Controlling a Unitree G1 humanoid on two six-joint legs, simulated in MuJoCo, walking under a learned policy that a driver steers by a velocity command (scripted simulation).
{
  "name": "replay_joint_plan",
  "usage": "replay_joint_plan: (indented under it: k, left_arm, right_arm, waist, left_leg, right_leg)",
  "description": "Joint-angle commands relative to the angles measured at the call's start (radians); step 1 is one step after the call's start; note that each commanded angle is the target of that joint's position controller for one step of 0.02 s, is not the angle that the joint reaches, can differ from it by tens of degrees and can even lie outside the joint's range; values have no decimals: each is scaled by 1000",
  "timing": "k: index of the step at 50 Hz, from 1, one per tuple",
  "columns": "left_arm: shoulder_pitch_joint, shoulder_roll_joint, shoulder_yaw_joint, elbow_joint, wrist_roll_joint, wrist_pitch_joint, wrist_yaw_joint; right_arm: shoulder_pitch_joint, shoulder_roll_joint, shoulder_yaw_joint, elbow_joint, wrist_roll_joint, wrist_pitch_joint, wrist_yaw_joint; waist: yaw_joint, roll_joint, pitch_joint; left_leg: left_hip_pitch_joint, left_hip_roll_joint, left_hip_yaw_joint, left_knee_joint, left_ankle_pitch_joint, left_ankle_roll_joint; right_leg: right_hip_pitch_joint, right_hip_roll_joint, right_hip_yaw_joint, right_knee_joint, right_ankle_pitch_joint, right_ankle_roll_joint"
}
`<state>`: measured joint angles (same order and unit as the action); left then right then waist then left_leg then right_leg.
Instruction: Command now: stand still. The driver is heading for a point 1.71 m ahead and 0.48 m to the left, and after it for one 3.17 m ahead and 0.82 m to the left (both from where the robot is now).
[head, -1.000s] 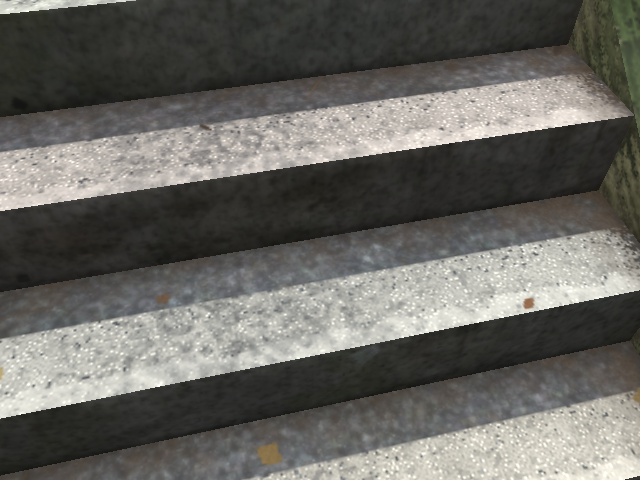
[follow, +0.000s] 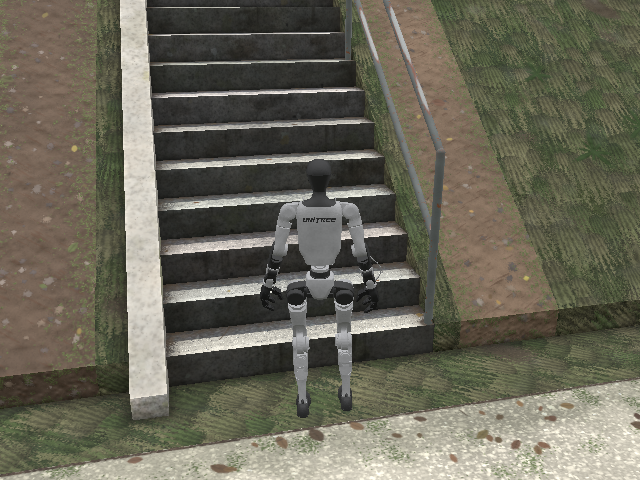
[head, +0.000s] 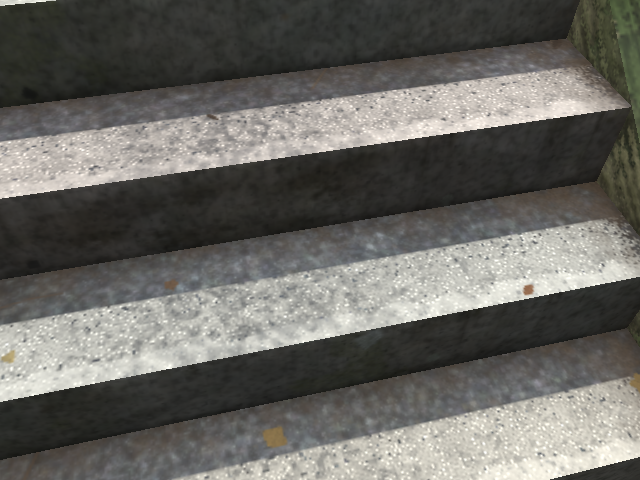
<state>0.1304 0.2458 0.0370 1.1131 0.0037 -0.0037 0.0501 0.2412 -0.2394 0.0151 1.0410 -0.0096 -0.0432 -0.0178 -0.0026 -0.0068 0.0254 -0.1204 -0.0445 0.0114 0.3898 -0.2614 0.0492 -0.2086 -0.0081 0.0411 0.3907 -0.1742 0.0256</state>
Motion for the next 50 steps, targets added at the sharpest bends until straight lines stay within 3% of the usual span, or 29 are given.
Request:
replay_joint_plan:
  k: [1, 7, 8, 9, 11, 12, 15, 18, 22, 23, 25, 26, 27, 28, 30, 34, 35, 36, 37, 39, 40, 41, 42, 44, 46, 47, 48, 49, 50]
  left_arm:
    - [-5, 113, 16, -31, 0, -8, 3]
    - [1, 113, 16, -28, 0, -9, 5]
    - [16, 99, 12, -21, 3, -8, 5]
    - [45, 33, -19, 3, 17, -5, -13]
    - [14, 53, -21, -3, 19, -9, -21]
    - [-25, 132, 8, -22, -5, -19, -4]
    - [-5, 99, 4, -31, -7, -38, 8]
    - [-16, 68, -1, -49, -12, -65, -9]
    - [14, 64, 0, -52, -15, -101, -37]
    - [79, 73, 7, -27, -20, -101, -41]
    - [300, 199, 59, 26, -28, -100, -39]
    - [439, 217, 68, 58, -16, -93, -35]
    - [419, 162, 50, 55, 5, -102, -37]
    - [373, 126, 40, 41, 6, -108, -43]
    - [258, 58, 12, 7, -8, -104, -50]
    - [263, 69, -4, -3, 2, -76, -37]
    - [255, 69, -9, -11, 7, -70, -30]
    - [322, 77, -8, 4, 10, -57, -23]
    - [342, 79, -12, 4, 10, -53, -15]
    - [383, 75, -15, 7, 1, -50, -1]
    - [483, 62, -20, 38, -2, -44, 4]
    - [527, 72, -19, 54, -2, -38, 9]
    - [565, 55, -21, 64, 1, -39, 11]
    - [558, 33, -29, 58, 1, -38, 12]
    - [337, 39, -46, -19, -30, -24, 24]
    - [336, 10, -53, -34, -42, -37, 31]
    - [333, 76, -35, -47, -59, -45, 27]
    - [339, 160, -22, -58, -58, -54, 10]
    - [333, 256, 1, -56, -29, -47, -4]
  right_arm:
    - [32, -116, -20, -30, 1, -8, -3]
    - [40, -115, -22, -33, 1, -8, -2]
    - [51, -101, -18, -25, -3, -8, -3]
    - [41, -38, 8, -18, -18, -3, -16]
    - [2, -95, -2, -27, -12, 2, -23]
    - [10, -178, -32, -34, 9, -1, -18]
    - [46, -145, -37, -34, 14, -9, -16]
    - [75, -161, -55, -39, 17, -16, -17]
    - [57, -179, -74, -67, 25, -23, -19]
    - [2, -157, -69, -95, 23, -23, -17]
    - [-70, -114, -53, -149, 3, -46, -7]
    - [-49, -96, -44, -143, -1, -60, -1]
    - [-6, -93, -48, -119, 31, -63, 8]
    - [15, -81, -48, -106, 56, -57, 19]
    - [-44, -77, -53, -134, 45, -53, 27]
    - [-55, -44, -52, -142, 23, -42, 32]
    - [-86, -39, -48, -156, 24, -39, 30]
    - [-59, 4, -36, -134, 34, -25, 27]
    - [-68, -7, -35, -149, 47, -15, 21]
    - [-136, 4, -26, -192, 50, -13, 18]
    - [-165, 22, -24, -200, 55, -12, 15]
    - [-224, 55, -4, -260, 79, -15, 10]
    - [-277, 83, 17, -310, 91, -22, 11]
    - [-405, 137, 63, -416, 74, -49, 26]
    - [-492, 140, 108, -546, 29, -66, 53]
    - [-511, 153, 118, -582, 10, -69, 61]
    - [-491, 166, 132, -611, -14, -72, 63]
    - [-328, 98, 82, -566, 9, -80, 50]
    - [-75, -36, 19, -480, 7, -74, 33]
  waist:
    - [1, 12, -13]
    - [0, 12, -15]
    - [2, 14, -38]
    - [18, 10, -54]
    - [16, 24, 12]
    - [-9, 45, 47]
    - [-19, 94, 49]
    - [-25, 117, 87]
    - [9, 87, 73]
    - [46, 64, 45]
    - [118, -156, -60]
    - [162, -279, -126]
    - [123, -174, -110]
    - [90, -101, -54]
    - [37, -29, 18]
    - [10, -39, 22]
    - [7, -37, 41]
    - [25, -120, 18]
    - [18, -113, 50]
    - [27, -113, 111]
    - [67, -150, 123]
    - [80, -154, 163]
    - [95, -117, 184]
    - [96, -18, 214]
    - [-4, 35, 225]
    - [2, -8, 175]
    - [-27, -10, 39]
    - [-106, -136, -186]
    - [-226, -246, -355]
  left_leg:
    - [-89, 88, -86, -93, 144, 0]
    - [-87, 89, -87, -92, 157, 2]
    - [-80, 85, -87, -109, 84, 2]
    - [-75, 144, -151, -167, -6, 10]
    - [-95, 134, -164, -207, -119, 11]
    - [-102, 77, -114, -182, -154, 10]
    - [-68, 134, -198, -218, -278, 63]
    - [4, 257, -324, -230, -279, 146]
    - [42, 275, -285, -148, 75, 159]
    - [1, 224, -215, -80, 199, 129]
    - [-275, 25, 3, 319, 371, -7]
    - [-505, -44, 27, 615, -132, -52]
    - [-592, -15, -62, 856, -330, -33]
    - [-675, 20, -101, 1023, -302, -8]
    - [-729, 100, -85, 1039, -161, 15]
    - [-682, 122, 3, 1076, -36, -42]
    - [-675, 130, 11, 1005, -5, -56]
    - [-691, 101, 79, 1171, -102, -75]
    - [-758, 128, 42, 1241, -137, -83]
    - [-969, 149, 20, 1385, -204, -89]
    - [-1204, 130, 13, 1728, -324, -83]
    - [-1489, 140, -83, 1957, -457, -59]
    - [-1702, 132, -150, 2081, -537, -37]
    - [-1853, 136, -163, 2047, -564, -13]
    - [-1394, 209, 37, 1512, -356, -34]
    - [-943, 191, 135, 1347, -139, -42]
    - [-460, 158, 186, 1155, -26, -11]
    - [-148, 42, 232, 1181, -7, 5]
    - [-68, -14, 203, 1142, -84, 39]
  right_leg:
    - [67, -35, 39, -29, 116, -33]
    - [63, -36, 40, -26, 119, -32]
    - [77, -32, 34, -33, 81, -31]
    - [108, -67, 56, -70, 61, -25]
    - [84, -51, 48, -71, 38, -24]
    - [33, -3, 12, -26, -6, -22]
    - [-65, 22, -30, 64, -118, -25]
    - [-208, -6, -41, 167, -152, -51]
    - [-174, -16, -55, 106, -128, -83]
    - [-72, -3, -50, 56, -66, -95]
    - [296, -106, 159, 9, 284, -189]
    - [499, -272, 367, -67, 503, -289]
    - [472, -336, 414, -84, 489, -333]
    - [421, -338, 369, -84, 421, -339]
    - [298, -296, 247, -161, 311, -276]
    - [180, -212, 95, -218, 430, -257]
    - [150, -195, 63, -221, 467, -249]
    - [169, -210, 77, -224, 458, -271]
    - [165, -238, 105, -230, 389, -280]
    - [248, -274, 134, -238, 293, -284]
    - [380, -351, 218, -213, 303, -313]
    - [514, -423, 273, -188, 228, -303]
    - [611, -440, 276, -152, 144, -275]
    - [600, -413, 192, -142, 68, -195]
    - [30, -235, -42, -322, -3, -114]
    - [-307, -197, -71, -467, 76, -153]
    - [-467, -192, -93, -537, 454, -181]
    - [-322, -195, -108, -357, 1271, -192]
    - [-49, -228, -98, -135, 1832, -162]
